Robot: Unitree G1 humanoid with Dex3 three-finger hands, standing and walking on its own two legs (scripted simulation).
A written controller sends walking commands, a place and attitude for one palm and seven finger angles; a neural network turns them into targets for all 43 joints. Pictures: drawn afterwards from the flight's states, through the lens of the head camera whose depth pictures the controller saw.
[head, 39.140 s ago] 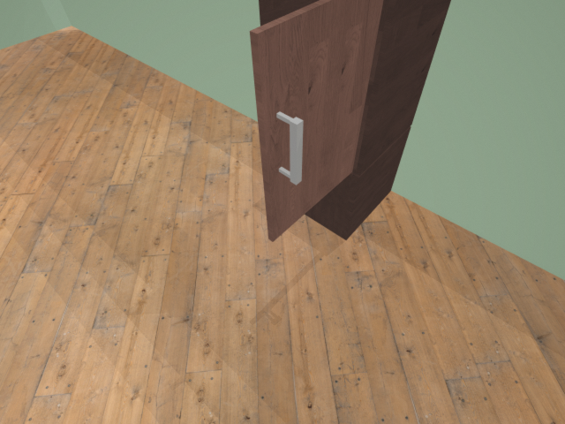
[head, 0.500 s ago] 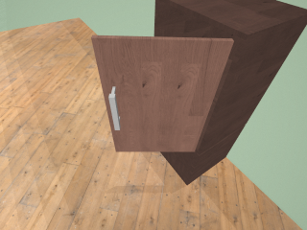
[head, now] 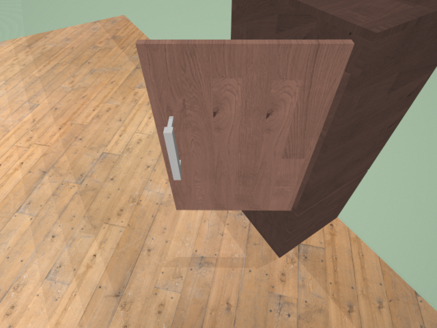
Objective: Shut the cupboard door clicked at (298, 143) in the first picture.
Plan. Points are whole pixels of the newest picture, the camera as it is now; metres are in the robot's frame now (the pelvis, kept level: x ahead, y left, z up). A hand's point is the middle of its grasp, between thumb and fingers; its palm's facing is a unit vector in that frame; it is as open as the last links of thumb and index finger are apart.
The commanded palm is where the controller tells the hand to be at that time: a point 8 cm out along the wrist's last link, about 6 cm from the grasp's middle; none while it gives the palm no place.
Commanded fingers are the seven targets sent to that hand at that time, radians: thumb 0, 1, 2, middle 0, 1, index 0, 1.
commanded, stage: look again from close up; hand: left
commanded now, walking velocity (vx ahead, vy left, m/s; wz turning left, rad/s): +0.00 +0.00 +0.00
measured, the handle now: (174, 149) +0.52 +0.14 +0.00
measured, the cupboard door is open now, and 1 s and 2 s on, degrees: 57 57 57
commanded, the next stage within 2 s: shuffle to correct the standing spot in 0.30 s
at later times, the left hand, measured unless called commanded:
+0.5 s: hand out of the picture +0.04 +0.19 -0.18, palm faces -0.03 -0.98 -0.21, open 7.3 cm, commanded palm none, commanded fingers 0.00 0.90 0.90 -0.20 -0.30 -0.20 -0.30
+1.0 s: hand out of the picture -0.01 +0.13 -0.19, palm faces -0.02 -0.99 -0.11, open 7.3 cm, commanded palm none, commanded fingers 0.00 0.90 0.90 -0.20 -0.30 -0.20 -0.30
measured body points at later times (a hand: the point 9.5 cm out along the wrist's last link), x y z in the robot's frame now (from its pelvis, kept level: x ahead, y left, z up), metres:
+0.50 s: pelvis +0.02 +0.01 +0.00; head +0.03 +0.02 +0.45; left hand +0.04 +0.24 -0.16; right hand +0.06 -0.23 -0.14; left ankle +0.05 +0.10 -0.73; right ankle -0.05 -0.12 -0.73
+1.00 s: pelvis +0.07 -0.03 -0.01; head +0.09 +0.01 +0.44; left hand +0.00 +0.18 -0.18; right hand +0.11 -0.26 -0.14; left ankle +0.08 +0.06 -0.73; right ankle -0.03 -0.12 -0.68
